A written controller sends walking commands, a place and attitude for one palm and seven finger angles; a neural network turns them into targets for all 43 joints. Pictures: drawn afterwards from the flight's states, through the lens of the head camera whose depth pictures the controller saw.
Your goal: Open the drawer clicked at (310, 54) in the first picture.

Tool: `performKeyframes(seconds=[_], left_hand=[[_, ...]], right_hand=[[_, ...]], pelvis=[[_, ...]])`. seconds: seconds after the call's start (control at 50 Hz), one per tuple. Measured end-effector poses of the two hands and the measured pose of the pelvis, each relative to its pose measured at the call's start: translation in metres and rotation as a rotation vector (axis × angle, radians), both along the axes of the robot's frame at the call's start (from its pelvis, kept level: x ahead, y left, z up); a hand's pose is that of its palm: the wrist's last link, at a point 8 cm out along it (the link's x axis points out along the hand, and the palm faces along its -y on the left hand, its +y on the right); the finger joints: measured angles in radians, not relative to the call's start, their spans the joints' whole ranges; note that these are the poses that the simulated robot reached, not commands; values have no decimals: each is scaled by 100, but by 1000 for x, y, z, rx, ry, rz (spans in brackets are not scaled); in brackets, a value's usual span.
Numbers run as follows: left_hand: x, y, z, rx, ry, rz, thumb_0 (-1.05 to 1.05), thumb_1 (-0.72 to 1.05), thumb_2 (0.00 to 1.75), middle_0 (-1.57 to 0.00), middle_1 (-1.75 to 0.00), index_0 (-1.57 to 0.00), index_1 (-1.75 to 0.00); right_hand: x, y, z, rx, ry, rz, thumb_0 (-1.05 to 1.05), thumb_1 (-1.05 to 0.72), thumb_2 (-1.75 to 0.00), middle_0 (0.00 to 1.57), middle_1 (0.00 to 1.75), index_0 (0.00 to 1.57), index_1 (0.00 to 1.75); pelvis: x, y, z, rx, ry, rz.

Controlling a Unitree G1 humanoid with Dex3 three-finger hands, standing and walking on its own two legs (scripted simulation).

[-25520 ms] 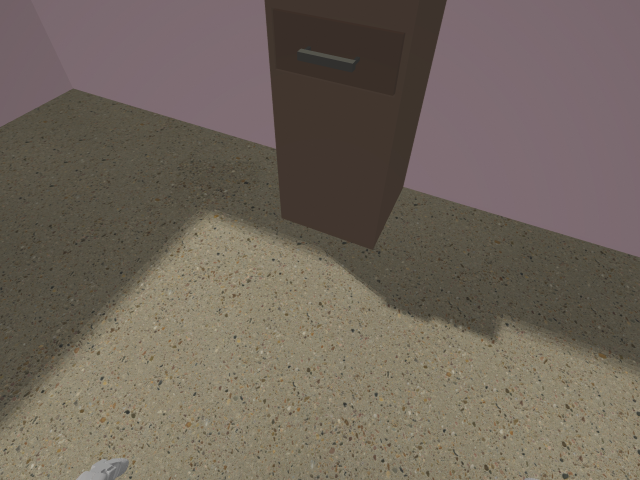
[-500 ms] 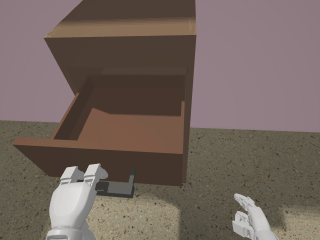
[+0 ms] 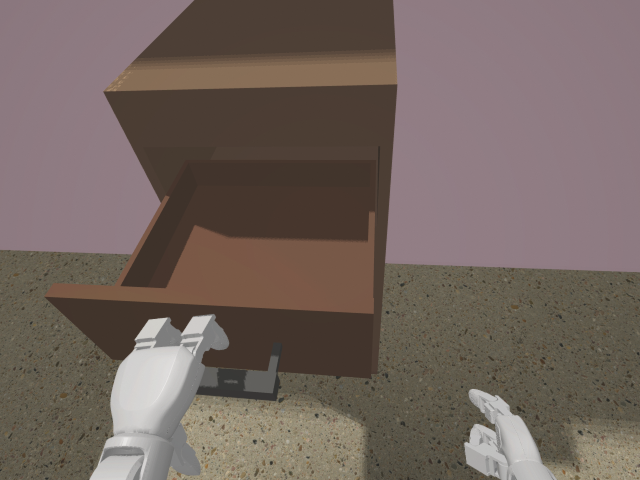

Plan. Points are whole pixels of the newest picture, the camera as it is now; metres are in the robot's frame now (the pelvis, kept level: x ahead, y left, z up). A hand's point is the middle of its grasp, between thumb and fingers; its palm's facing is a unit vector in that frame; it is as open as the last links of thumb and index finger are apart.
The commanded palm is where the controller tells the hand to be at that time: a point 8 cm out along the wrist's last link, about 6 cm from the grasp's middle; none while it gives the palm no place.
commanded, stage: lift the hand off the handle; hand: left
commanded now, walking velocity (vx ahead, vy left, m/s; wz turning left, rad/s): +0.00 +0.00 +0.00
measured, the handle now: (212, 364) +0.24 +0.17 +0.03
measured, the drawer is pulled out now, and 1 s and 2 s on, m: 0.30 0.30 0.30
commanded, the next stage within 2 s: draw the hand back to the body in 0.96 s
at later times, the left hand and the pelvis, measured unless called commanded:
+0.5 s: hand (171, 365) +0.20 +0.18 +0.11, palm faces +0.09 -0.17 -0.98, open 13.5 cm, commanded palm +0.18 +0.18 +0.19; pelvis +0.01 -0.01 +0.02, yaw +0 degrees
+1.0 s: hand (145, 322) +0.22 +0.18 +0.18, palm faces +0.13 -0.16 -0.98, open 13.8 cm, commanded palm +0.18 +0.18 +0.23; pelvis +0.00 -0.01 +0.03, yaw +1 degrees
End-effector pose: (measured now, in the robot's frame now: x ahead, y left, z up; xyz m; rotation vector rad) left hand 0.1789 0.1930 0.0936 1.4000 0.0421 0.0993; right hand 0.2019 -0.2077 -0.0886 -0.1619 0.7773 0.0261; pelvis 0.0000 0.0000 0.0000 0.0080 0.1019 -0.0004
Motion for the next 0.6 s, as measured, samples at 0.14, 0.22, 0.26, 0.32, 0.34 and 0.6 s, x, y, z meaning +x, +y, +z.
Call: performKeyframes(seconds=[0.14, 0.22, 0.26, 0.32, 0.34, 0.6], left_hand=[[0, -3, 20, -4, -18, -6, 0, -49, 30, -35, -121, -40, -124], [0, -4, 31, -3, -22, -9, 0, -49, 30, -36, -122, -41, -124], [0, -5, 37, -8, -28, -11, 0, -49, 30, -36, -122, -40, -124], [0, -7, 47, -6, -37, -16, 0, -49, 30, -36, -122, -40, -124], [0, -7, 50, -4, -40, -18, 0, -49, 30, -36, -122, -40, -124], [4, -9, 92, 11, -106, -42, 0, -49, 30, -37, -122, -35, -122]], right_hand=[[10, 5, 8, 18, -26, 19, 1, -91, -90, 20, 30, 20, 30], [16, 8, 12, 28, -39, 33, 1, -91, -90, 20, 30, 20, 30], [19, 9, 15, 34, -46, 39, 1, -91, -90, 20, 30, 20, 30], [23, 10, 18, 40, -54, 48, 1, -91, -90, 20, 30, 20, 30], [24, 11, 19, 42, -57, 51, 1, -91, -90, 20, 30, 20, 30], [32, 9, 32, 55, -82, 64, 1, -91, -90, 20, 30, 20, 30]], pelvis=[[3, -1, 5, 2, -22, -1], [4, -2, 8, 2, -36, 1], [5, -2, 10, 2, -42, 1], [5, -4, 12, 2, -50, 2], [6, -4, 13, 2, -53, 3], [5, -8, 20, 3, -87, 9]])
